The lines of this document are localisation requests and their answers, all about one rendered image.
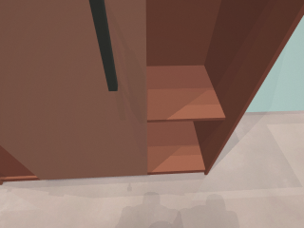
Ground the wardrobe door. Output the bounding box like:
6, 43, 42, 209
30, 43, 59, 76
0, 145, 34, 177
0, 0, 148, 181

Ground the handle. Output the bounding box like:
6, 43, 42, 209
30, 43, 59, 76
88, 0, 118, 91

